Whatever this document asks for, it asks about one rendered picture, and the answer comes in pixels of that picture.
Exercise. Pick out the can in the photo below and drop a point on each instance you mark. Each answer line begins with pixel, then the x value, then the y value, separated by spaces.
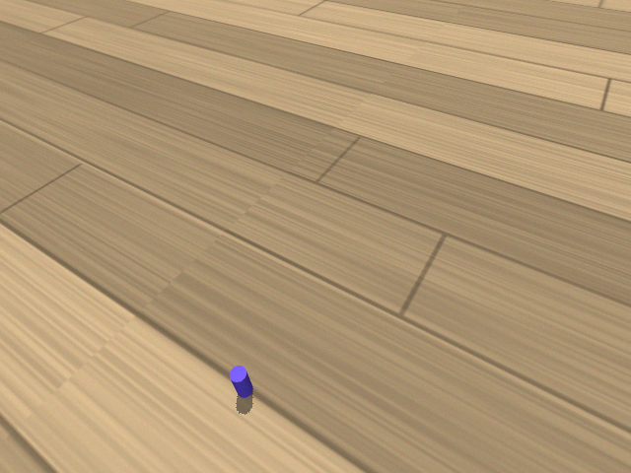
pixel 241 381

